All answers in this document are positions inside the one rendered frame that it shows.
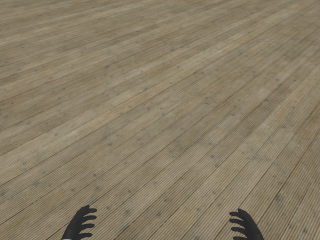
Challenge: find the robot right hand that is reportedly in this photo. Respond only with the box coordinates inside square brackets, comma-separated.
[229, 208, 264, 240]

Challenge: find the robot left hand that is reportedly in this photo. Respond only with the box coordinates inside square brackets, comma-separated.
[61, 205, 97, 240]

